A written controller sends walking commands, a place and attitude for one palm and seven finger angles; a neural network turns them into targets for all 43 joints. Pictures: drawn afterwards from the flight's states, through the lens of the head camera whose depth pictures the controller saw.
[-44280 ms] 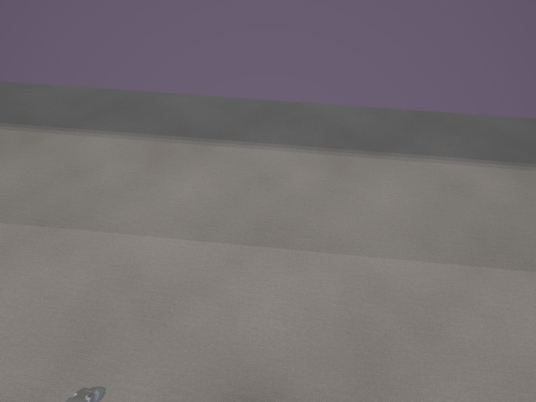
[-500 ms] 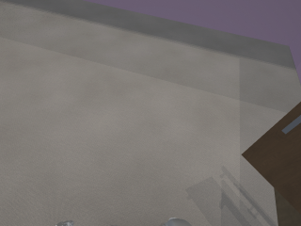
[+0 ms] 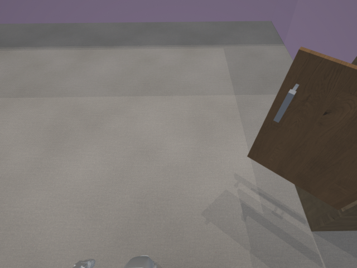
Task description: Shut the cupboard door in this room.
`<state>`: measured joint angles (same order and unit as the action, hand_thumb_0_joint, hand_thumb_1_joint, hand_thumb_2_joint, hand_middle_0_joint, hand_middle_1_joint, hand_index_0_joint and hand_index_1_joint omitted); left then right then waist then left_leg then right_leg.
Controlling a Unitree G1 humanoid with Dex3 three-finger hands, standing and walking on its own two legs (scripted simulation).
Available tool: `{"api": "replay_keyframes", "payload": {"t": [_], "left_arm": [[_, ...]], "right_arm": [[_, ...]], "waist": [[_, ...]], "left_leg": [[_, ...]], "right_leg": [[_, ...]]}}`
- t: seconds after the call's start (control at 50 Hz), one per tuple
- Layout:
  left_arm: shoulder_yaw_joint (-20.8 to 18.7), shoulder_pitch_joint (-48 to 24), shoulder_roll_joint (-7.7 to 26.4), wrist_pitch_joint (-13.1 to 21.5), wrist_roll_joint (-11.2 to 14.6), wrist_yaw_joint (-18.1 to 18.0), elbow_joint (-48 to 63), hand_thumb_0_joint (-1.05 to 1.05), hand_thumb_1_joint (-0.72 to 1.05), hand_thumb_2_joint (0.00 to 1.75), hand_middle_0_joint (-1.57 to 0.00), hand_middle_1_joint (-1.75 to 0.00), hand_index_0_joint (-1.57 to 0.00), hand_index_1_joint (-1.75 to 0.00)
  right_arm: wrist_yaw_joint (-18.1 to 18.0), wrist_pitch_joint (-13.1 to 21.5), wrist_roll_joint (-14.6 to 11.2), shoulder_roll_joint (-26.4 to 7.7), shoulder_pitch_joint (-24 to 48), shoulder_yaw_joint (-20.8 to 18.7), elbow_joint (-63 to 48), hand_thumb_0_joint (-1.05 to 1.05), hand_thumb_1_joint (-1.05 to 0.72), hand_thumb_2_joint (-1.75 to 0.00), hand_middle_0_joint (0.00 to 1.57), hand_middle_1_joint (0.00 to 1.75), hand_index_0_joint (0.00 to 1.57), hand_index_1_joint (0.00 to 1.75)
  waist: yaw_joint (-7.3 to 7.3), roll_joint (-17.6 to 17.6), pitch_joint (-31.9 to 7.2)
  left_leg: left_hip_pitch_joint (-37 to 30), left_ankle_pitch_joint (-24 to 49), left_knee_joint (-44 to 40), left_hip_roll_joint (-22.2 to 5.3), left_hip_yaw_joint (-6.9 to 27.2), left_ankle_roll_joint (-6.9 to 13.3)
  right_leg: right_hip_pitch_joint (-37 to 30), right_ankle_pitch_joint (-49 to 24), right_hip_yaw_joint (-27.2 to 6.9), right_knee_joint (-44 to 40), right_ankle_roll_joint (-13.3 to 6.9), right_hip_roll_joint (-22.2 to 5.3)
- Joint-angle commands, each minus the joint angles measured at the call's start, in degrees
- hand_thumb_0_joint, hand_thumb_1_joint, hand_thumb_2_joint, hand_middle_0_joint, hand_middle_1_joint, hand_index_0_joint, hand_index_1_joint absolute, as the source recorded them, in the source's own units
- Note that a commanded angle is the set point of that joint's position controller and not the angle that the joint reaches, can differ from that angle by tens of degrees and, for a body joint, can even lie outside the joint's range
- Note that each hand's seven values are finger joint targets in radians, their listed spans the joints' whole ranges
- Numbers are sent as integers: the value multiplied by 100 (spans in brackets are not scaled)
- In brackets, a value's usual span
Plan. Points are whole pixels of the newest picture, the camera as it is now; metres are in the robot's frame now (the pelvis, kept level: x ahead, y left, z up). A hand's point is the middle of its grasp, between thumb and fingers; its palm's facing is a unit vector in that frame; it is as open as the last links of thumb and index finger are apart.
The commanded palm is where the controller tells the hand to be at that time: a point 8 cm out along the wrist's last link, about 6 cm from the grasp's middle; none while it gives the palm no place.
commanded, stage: turn to face it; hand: left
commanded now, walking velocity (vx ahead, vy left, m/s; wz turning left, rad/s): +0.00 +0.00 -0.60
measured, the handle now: (286, 103) +0.62 -0.32 -0.05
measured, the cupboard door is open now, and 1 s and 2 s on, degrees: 51 51 51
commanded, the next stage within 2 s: take the last steps up to it in 0.92 s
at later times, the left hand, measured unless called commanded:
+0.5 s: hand (121, 250) +0.18 +0.16 -0.16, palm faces -0.29 -0.91 -0.29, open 7.4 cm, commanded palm none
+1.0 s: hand (139, 233) +0.22 +0.13 -0.16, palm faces -0.48 -0.85 -0.20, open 7.4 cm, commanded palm none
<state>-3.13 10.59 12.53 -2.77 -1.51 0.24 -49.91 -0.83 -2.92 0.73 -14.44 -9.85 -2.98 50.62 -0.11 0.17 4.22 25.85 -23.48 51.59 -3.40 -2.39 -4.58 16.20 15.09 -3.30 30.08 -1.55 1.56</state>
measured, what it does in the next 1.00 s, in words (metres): steps on the spot, turning right: left foot, then right foot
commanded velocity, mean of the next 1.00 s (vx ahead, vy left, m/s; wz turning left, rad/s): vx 0.00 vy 0.00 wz -0.44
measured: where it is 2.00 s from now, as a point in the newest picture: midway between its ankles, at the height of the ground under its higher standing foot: outside the picture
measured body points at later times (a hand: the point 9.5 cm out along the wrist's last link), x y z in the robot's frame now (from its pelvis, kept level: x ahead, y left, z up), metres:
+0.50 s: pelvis +0.01 -0.01 -0.02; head +0.05 -0.04 +0.43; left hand +0.19 +0.21 -0.14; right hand -0.02 -0.29 -0.17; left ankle +0.02 +0.14 -0.71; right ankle -0.03 -0.12 -0.74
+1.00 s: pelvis +0.04 +0.00 +0.00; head +0.08 -0.01 +0.45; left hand +0.25 +0.17 -0.15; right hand -0.04 -0.24 -0.13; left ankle +0.10 +0.10 -0.74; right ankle -0.05 -0.10 -0.68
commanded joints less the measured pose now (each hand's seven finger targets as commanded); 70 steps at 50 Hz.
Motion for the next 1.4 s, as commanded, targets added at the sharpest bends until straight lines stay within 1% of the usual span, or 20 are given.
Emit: {"api": "replay_keyframes", "payload": {"t": [0.0, 0.04, 0.08, 0.1, 0.2, 0.3, 0.38, 0.42, 0.44, 0.52, 0.72, 0.78, 0.9, 1.04, 1.06, 1.1, 1.12, 1.32, 1.34, 1.38], "left_arm": [[-397, -16, 1285, 104, -9, -52, 390, 0, 90, 90, -20, -30, -20, -30], [-383, -214, 1190, 68, 48, -52, 416, 0, 90, 90, -20, -30, -20, -30], [-262, 39, 618, 26, 133, 39, 603, 0, 90, 90, -20, -30, -20, -30], [-251, -34, 789, 61, 56, 57, 668, 0, 90, 90, -20, -30, -20, -30], [-296, -214, 616, -49, 51, 216, 496, 0, 90, 90, -20, -30, -20, -30], [-230, -434, 493, -38, 47, 243, 554, 0, 90, 90, -20, -30, -20, -30], [-284, 199, 710, 60, 41, 216, 363, 0, 90, 90, -20, -30, -20, -30], [-471, 833, 1742, 180, -3, 67, 163, 0, 90, 90, -20, -30, -20, -30], [-438, 1047, 1850, 159, 69, 14, 118, 0, 90, 90, -20, -30, -20, -30], [-313, -109, 1206, 155, 16, -98, 391, 0, 90, 90, -20, -30, -20, -30], [-317, -176, 1170, 98, 46, -62, 266, 0, 90, 90, -20, -30, -20, -30], [-189, 102, 615, 62, 96, 10, 436, 0, 90, 90, -20, -30, -20, -30], [-171, -133, 431, -10, 56, 88, 180, 0, 90, 90, -20, -30, -20, -30], [-149, 183, 355, 50, 59, 94, -24, 0, 90, 90, -20, -30, -20, -30], [-195, 412, 543, 60, 35, 95, -110, 0, 90, 90, -20, -30, -20, -30], [-357, 717, 1383, 124, -44, 40, -236, 0, 90, 90, -20, -30, -20, -30], [-365, 861, 1436, 144, 4, 0, -210, 0, 90, 90, -20, -30, -20, -30], [-240, 214, 808, 338, 29, 14, -417, 0, 90, 90, -20, -30, -20, -30], [-198, 236, 639, 310, 61, 37, -418, 0, 90, 90, -20, -30, -20, -30], [-78, 257, 291, 305, 70, 107, -157, 0, 90, 90, -20, -30, -20, -30]], "right_arm": [[-58, 190, -45, -403, -58, -90, -466, 0, -90, -90, 20, 30, 20, 30], [-99, 269, -49, -467, -485, -84, -334, 0, -90, -90, 20, 30, 20, 30], [-139, 345, 79, -1374, -672, -221, -370, 0, -90, -90, 20, 30, 20, 30], [-126, 313, 86, -1415, -707, -209, -459, 0, -90, -90, 20, 30, 20, 30], [-190, 341, 129, -930, -183, -100, -493, 0, -90, -90, 20, 30, 20, 30], [-119, 286, 122, -1078, -502, -200, -277, 0, -90, -90, 20, 30, 20, 30], [-60, 239, 67, -1181, -223, -269, -305, 0, -90, -90, 20, 30, 20, 30], [1, 218, 2, -459, 138, -102, -700, 0, -90, -90, 20, 30, 20, 30], [-57, 139, 2, -591, 353, -62, -777, 0, -90, -90, 20, 30, 20, 30], [-47, 158, 19, -579, 14, -79, -395, 0, -90, -90, 20, 30, 20, 30], [-72, 251, -22, -382, -628, -28, -146, 0, -90, -90, 20, 30, 20, 30], [-139, 310, 117, -1354, -847, -157, -229, 0, -90, -90, 20, 30, 20, 30], [-211, 348, 132, -779, -538, -21, -78, 0, -90, -90, 20, 30, 20, 30], [-137, 252, 92, -919, -651, -149, 226, 0, -90, -90, 20, 30, 20, 30], [-113, 236, 63, -865, -577, -157, 216, 0, -90, -90, 20, 30, 20, 30], [-21, 228, 32, -254, -204, -21, -68, 0, -90, -90, 20, 30, 20, 30], [-12, 207, 62, -384, 84, -22, -205, 0, -90, -90, 20, 30, 20, 30], [28, 445, 105, -108, -974, -4, 356, 0, -90, -90, 20, 30, 20, 30], [-8, 507, 118, -301, -1386, -24, 504, 0, -90, -90, 20, 30, 20, 30], [-139, 544, 230, -1304, -2323, -203, 640, 0, -90, -90, 20, 30, 20, 30]], "waist": [[46, -888, -708], [-188, -783, -845], [-189, 1656, -925], [-239, 1465, -825], [-17, 1051, -494], [-218, 1282, -585], [153, 953, -780], [534, -1783, -767], [640, -1275, -727], [26, -1029, -784], [-194, -773, -727], [-202, 1505, -730], [-48, 970, -612], [25, 914, -759], [123, 638, -744], [409, -1594, -299], [568, -1231, -234], [-295, -595, -205], [-453, -127, -353], [-734, 1732, -577]], "left_leg": [[-421, 117, -1190, 202, 49, 33], [-1405, 973, -2526, 165, 64, 85], [-2530, 1693, -3559, -1977, 2129, 953], [-2078, 1807, -3551, -2560, 2401, 1424], [-1942, 3665, -3057, -1586, 415, 1199], [-1960, 3508, -2797, -1612, -65, 1107], [-1345, 2663, -1756, -1450, -536, 619], [964, -1350, 564, -138, -834, -7], [969, -1381, 1269, -198, 18, 52], [722, -200, 1240, -287, 212, -22], [-1324, 1059, -2297, 203, -65, 118], [-1799, 2025, -3552, -2295, 2430, 1442], [-1988, 4173, -3014, -1399, 566, 1297], [-1459, 2509, -2636, -1328, 299, 977], [-997, 1351, -2415, -1141, 96, 755], [942, -1336, -470, 38, -752, 212], [1079, -1255, 457, 1, -208, 263], [-1405, 912, -2059, 128, -577, 247], [-2219, 975, -2578, -68, -275, 276], [-2970, 73, -3930, -2516, 3098, 1338]], "right_leg": [[-440, -2081, -1748, -686, -860, -1315], [22, -1857, -1659, -271, -492, -1040], [1645, 1289, -304, 1511, 170, 260], [1598, 2065, 2, 2680, 244, 36], [1529, 1326, 385, 3288, 463, -305], [771, 1085, 854, 1804, 366, -177], [-698, -333, 950, -226, 162, -121], [-1923, -3101, -1949, -1067, -830, -2309], [-1391, -3112, -2067, -1049, -1217, -2514], [-889, -2308, -1112, -873, -982, -1599], [-31, -1604, -1294, -444, -553, -1109], [1249, 2002, 95, 2178, 196, 105], [1143, 1320, 324, 2747, 348, -223], [-633, 26, 820, -92, 173, -32], [-1136, -68, 585, -628, 89, -194], [-1654, 1402, -1907, -1956, -867, -2037], [-1191, 1737, -2210, -2118, -1283, -2294], [76, 322, -459, -1063, -802, -1057], [578, 586, -291, -397, -607, -826], [2105, 1996, 500, 2537, -85, 103]]}}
